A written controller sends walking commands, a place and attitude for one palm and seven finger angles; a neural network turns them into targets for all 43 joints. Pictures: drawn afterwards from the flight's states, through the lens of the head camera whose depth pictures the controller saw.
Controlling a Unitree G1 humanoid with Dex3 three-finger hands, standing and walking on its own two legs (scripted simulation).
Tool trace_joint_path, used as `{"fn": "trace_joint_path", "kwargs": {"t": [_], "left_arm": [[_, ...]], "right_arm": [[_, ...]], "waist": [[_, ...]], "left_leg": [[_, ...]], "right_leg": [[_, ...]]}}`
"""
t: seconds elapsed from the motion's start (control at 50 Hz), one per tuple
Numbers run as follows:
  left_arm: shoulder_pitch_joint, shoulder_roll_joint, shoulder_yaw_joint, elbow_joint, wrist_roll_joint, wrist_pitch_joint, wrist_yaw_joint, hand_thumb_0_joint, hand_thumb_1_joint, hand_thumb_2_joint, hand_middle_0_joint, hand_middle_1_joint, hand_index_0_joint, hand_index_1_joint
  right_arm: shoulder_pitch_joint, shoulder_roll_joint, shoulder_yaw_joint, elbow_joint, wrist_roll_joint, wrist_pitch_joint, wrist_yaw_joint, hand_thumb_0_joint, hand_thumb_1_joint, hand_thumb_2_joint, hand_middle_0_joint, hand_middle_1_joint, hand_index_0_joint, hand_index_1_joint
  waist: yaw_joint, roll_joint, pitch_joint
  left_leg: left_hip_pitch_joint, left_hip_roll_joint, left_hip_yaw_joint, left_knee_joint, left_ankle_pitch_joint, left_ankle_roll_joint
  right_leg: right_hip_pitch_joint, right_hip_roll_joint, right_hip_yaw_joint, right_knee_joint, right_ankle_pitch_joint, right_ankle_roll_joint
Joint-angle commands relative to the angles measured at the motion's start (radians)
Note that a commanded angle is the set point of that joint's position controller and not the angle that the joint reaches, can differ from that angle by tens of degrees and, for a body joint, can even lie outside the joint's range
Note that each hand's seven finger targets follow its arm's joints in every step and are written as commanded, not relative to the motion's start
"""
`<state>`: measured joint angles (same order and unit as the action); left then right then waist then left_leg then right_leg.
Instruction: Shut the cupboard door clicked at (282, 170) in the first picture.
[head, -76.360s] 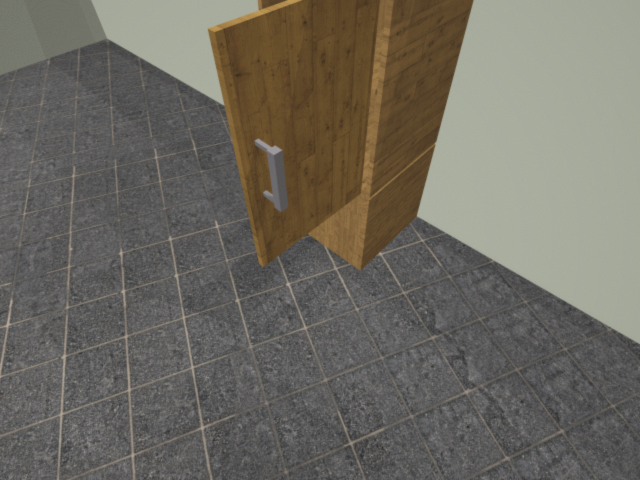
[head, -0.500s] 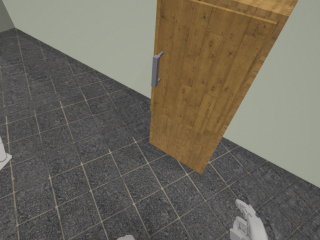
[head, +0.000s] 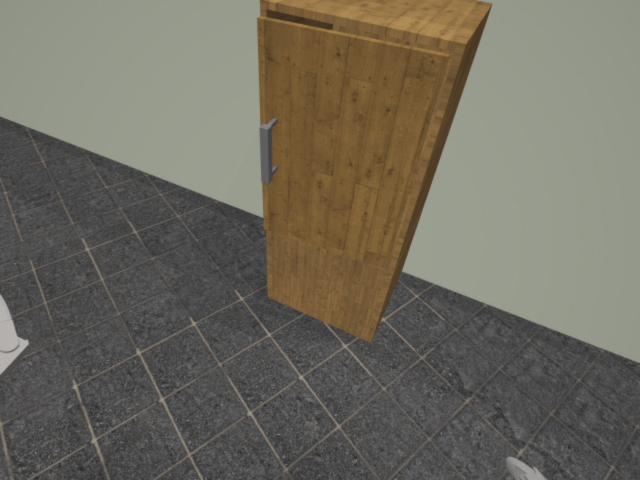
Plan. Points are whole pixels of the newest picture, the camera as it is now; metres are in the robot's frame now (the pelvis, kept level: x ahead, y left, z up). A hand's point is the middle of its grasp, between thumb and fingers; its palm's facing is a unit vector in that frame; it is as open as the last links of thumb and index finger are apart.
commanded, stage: stop stepping back and stand still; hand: left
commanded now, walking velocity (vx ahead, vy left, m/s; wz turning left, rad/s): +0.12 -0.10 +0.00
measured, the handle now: (270, 150) +0.87 +0.14 -0.04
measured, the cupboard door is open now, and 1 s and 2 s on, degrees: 4 4 4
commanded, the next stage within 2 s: let the arm hang, fingers relaxed in 0.78 s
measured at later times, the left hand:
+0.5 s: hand out of the picture +0.15 +0.29 +0.16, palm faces +0.51 -0.77 -0.38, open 7.4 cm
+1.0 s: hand (80, 436) +0.18 +0.27 +0.00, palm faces +0.17 -0.87 -0.46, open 7.4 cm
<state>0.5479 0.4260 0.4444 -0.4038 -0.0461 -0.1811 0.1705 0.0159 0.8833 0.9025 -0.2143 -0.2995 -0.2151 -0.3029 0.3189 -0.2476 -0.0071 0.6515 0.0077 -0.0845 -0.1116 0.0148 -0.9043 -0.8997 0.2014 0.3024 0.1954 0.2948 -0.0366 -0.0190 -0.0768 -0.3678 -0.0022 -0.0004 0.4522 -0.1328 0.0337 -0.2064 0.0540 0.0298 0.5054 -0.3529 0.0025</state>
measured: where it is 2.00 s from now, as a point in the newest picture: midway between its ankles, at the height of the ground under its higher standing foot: outside the picture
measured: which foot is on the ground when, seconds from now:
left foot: down 0.00-0.16, up 0.18-0.34, down 0.36-1.00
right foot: down 0.00-1.00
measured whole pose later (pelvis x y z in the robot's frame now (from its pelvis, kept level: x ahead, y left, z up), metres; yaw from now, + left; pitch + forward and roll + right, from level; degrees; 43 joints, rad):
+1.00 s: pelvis -0.03 +0.02 -0.01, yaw +1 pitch +1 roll +0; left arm 0.29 0.36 0.14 0.17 0.01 -0.03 0.03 0.01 0.90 0.90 -0.20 -0.30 -0.20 -0.30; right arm 0.14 -0.31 0.00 0.76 0.00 -0.06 0.01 0.01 -0.90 -0.90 0.20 0.30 0.20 0.30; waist 0.01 0.07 -0.04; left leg -0.34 0.00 0.05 0.58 -0.25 0.03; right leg -0.26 0.01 -0.02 0.57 -0.33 -0.01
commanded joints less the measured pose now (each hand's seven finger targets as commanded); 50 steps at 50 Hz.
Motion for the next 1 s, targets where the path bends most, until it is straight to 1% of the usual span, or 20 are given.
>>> {"fn": "trace_joint_path", "kwargs": {"t": [0.0,0.08,0.12,0.16,0.18,0.24,0.28,0.3,0.34,0.4,0.44,0.52,0.56,0.62,0.68,0.84,0.86,0.88,0.9,0.98], "left_arm": [[-0.085,0.159,0.051,-0.355,0.011,-0.071,0.008,0.0,0.9,0.9,-0.2,-0.3,-0.2,-0.3],[-0.011,0.198,0.109,-0.363,-0.003,-0.059,0.014,0.0,0.9,0.9,-0.2,-0.3,-0.2,-0.3],[0.073,0.211,0.149,-0.261,-0.014,-0.037,0.017,0.0,0.9,0.9,-0.2,-0.3,-0.2,-0.3],[0.018,0.173,0.106,-0.249,-0.014,-0.019,0.024,0.0,0.9,0.9,-0.2,-0.3,-0.2,-0.3],[-0.03,0.171,0.095,-0.228,-0.01,-0.021,0.029,0.0,0.9,0.9,-0.2,-0.3,-0.2,-0.3],[-0.215,0.16,0.039,-0.158,0.012,-0.032,0.032,0.0,0.9,0.9,-0.2,-0.3,-0.2,-0.3],[-0.242,0.137,0.007,-0.122,0.022,-0.033,0.03,0.0,0.9,0.9,-0.2,-0.3,-0.2,-0.3],[-0.252,0.134,-0.001,-0.142,0.024,-0.037,0.03,0.0,0.9,0.9,-0.2,-0.3,-0.2,-0.3],[-0.223,0.145,0.017,-0.193,0.022,-0.047,0.027,0.0,0.9,0.9,-0.2,-0.3,-0.2,-0.3],[-0.17,0.151,0.06,-0.268,0.018,-0.059,0.022,0.0,0.9,0.9,-0.2,-0.3,-0.2,-0.3],[-0.19,0.161,0.073,-0.291,0.029,-0.067,0.021,0.0,0.9,0.9,-0.2,-0.3,-0.2,-0.3],[-0.086,0.158,0.098,-0.266,0.018,-0.071,0.021,0.0,0.9,0.9,-0.2,-0.3,-0.2,-0.3],[-0.036,0.137,0.085,-0.23,0.005,-0.069,0.019,0.0,0.9,0.9,-0.2,-0.3,-0.2,-0.3],[-0.022,0.145,0.09,-0.219,-0.004,-0.066,0.019,0.0,0.9,0.9,-0.2,-0.3,-0.2,-0.3],[-0.037,0.152,0.088,-0.217,-0.005,-0.063,0.018,0.0,0.9,0.9,-0.2,-0.3,-0.2,-0.3],[-0.072,0.152,0.074,-0.23,-0.004,-0.06,0.013,0.0,0.9,0.9,-0.2,-0.3,-0.2,-0.3],[-0.098,-0.015,-0.36,0.497,0.06,0.087,-0.131,0.0,0.9,0.9,-0.2,-0.3,-0.2,-0.3],[-0.108,-0.034,-0.336,0.532,0.062,0.169,-0.156,0.0,0.9,0.9,-0.2,-0.3,-0.2,-0.3],[-0.138,-0.053,-0.347,0.558,0.063,0.182,-0.163,0.0,0.9,0.9,-0.2,-0.3,-0.2,-0.3],[-0.25,0.001,-0.365,0.779,0.072,0.171,-0.172,0.0,0.9,0.9,-0.2,-0.3,-0.2,-0.3]], "right_arm": [[-0.161,-0.098,-0.026,-0.185,-0.01,-0.104,0.005,0.0,-0.9,-0.9,0.2,0.3,0.2,0.3],[-0.157,-0.081,-0.021,-0.177,-0.027,-0.095,0.021,0.0,-0.9,-0.9,0.2,0.3,0.2,0.3],[-0.154,-0.079,-0.038,-0.165,-0.027,-0.072,0.026,0.0,-0.9,-0.9,0.2,0.3,0.2,0.3],[-0.147,-0.076,-0.038,-0.149,-0.024,-0.031,0.024,0.0,-0.9,-0.9,0.2,0.3,0.2,0.3],[-0.144,-0.073,-0.031,-0.143,-0.023,-0.02,0.027,0.0,-0.9,-0.9,0.2,0.3,0.2,0.3],[-0.172,-0.069,-0.014,-0.136,-0.021,-0.033,0.02,0.0,-0.9,-0.9,0.2,0.3,0.2,0.3],[-0.168,-0.073,-0.013,-0.131,-0.019,-0.042,0.012,0.0,-0.9,-0.9,0.2,0.3,0.2,0.3],[-0.169,-0.08,-0.018,-0.136,-0.015,-0.049,0.011,0.0,-0.9,-0.9,0.2,0.3,0.2,0.3],[-0.174,-0.095,-0.023,-0.156,-0.01,-0.06,0.01,0.0,-0.9,-0.9,0.2,0.3,0.2,0.3],[-0.174,-0.085,-0.009,-0.159,-0.01,-0.067,0.014,0.0,-0.9,-0.9,0.2,0.3,0.2,0.3],[-0.18,-0.073,-0.01,-0.162,-0.017,-0.08,0.012,0.0,-0.9,-0.9,0.2,0.3,0.2,0.3],[-0.162,-0.082,-0.014,-0.162,-0.015,-0.093,0.026,0.0,-0.9,-0.9,0.2,0.3,0.2,0.3],[-0.154,-0.073,-0.018,-0.163,-0.006,-0.084,0.037,0.0,-0.9,-0.9,0.2,0.3,0.2,0.3],[-0.157,-0.075,-0.021,-0.158,-0.003,-0.066,0.041,0.0,-0.9,-0.9,0.2,0.3,0.2,0.3],[-0.168,-0.07,-0.016,-0.165,-0.001,-0.051,0.034,0.0,-0.9,-0.9,0.2,0.3,0.2,0.3],[-0.188,-0.069,-0.016,-0.181,0.004,-0.041,0.024,0.0,-0.9,-0.9,0.2,0.3,0.2,0.3],[-0.272,-0.241,-0.056,-0.006,0.017,-0.095,0.114,0.0,-0.9,-0.9,0.2,0.3,0.2,0.3],[-0.187,-0.218,-0.07,0.024,0.001,-0.042,0.117,0.0,-0.9,-0.9,0.2,0.3,0.2,0.3],[-0.157,-0.2,-0.06,0.027,-0.008,-0.019,0.115,0.0,-0.9,-0.9,0.2,0.3,0.2,0.3],[-0.177,-0.209,-0.04,0.047,-0.022,0.032,0.11,0.0,-0.9,-0.9,0.2,0.3,0.2,0.3]], "waist": [[0.027,0.255,-0.031],[0.02,0.199,-0.071],[0.03,-0.028,-0.099],[0.021,-0.12,0.027],[0.014,-0.13,0.067],[0.006,-0.075,0.169],[0.012,-0.035,0.161],[0.016,-0.009,0.149],[0.019,0.072,0.124],[0.015,0.236,0.1],[0.023,0.193,0.099],[0.029,0.163,0.002],[0.027,0.063,-0.033],[0.019,0.062,-0.05],[0.025,0.058,-0.049],[0.029,0.076,-0.028],[0.007,0.081,0.092],[0.017,0.097,0.005],[0.024,0.073,-0.003],[0.028,-0.152,0.012]], "left_leg": [[-0.017,0.144,-0.187,-0.339,-0.508,-0.025],[0.04,0.078,-0.07,-0.185,-0.33,-0.048],[0.115,0.015,0.001,0.058,-0.259,-0.059],[0.013,0.008,-0.004,0.362,-0.214,-0.054],[-0.078,0.014,-0.012,0.437,-0.201,-0.05],[-0.025,0.059,-0.019,0.281,-0.232,-0.024],[0.083,0.028,0.047,0.144,-0.241,-0.007],[0.12,0.032,0.036,0.081,-0.264,0.004],[0.16,0.096,-0.06,-0.026,-0.265,0.033],[0.03,0.237,-0.309,-0.28,-0.577,0.068],[-0.035,0.252,-0.291,-0.281,-0.539,0.076],[0.0,0.14,-0.09,-0.132,-0.247,0.013],[0.045,0.088,-0.028,-0.019,-0.102,-0.009],[0.115,0.08,-0.01,0.032,0.017,-0.025],[0.136,0.095,-0.02,-0.003,0.095,-0.019],[0.141,0.092,-0.02,-0.029,0.082,-0.019],[0.087,0.108,-0.023,0.112,0.285,-0.013],[0.148,0.115,-0.006,0.089,0.289,-0.025],[0.13,0.124,-0.02,0.083,0.241,-0.008],[0.115,0.103,-0.065,0.089,0.152,0.014]], "right_leg": [[0.093,0.029,-0.054,-0.035,-0.009,-0.008],[0.087,-0.029,-0.033,-0.16,-0.01,-0.045],[-0.075,-0.14,0.133,-0.28,-0.258,-0.105],[-0.249,-0.311,0.356,-0.36,-0.437,-0.209],[-0.229,-0.34,0.375,-0.357,-0.431,-0.222],[-0.287,-0.299,0.275,-0.303,-0.366,-0.164],[-0.292,-0.236,0.197,-0.259,-0.351,-0.129],[-0.275,-0.213,0.183,-0.222,-0.314,-0.115],[-0.244,-0.135,0.125,-0.111,-0.149,-0.068],[-0.139,-0.027,-0.037,0.119,-0.049,0.0],[-0.063,-0.045,-0.031,0.119,0.026,0.006],[0.071,-0.07,0.002,-0.055,0.145,-0.017],[0.066,-0.111,0.083,-0.101,0.234,-0.04],[0.021,-0.147,0.114,-0.111,0.329,-0.057],[0.029,-0.113,0.063,-0.085,0.368,-0.031],[0.027,-0.106,0.054,-0.109,0.336,-0.021],[-0.089,-0.159,-0.021,0.019,0.471,-0.033],[-0.092,-0.151,0.035,0.001,0.412,-0.043],[-0.101,-0.136,0.01,0.018,0.309,-0.044],[-0.091,-0.153,0.058,-0.02,0.271,-0.067]]}}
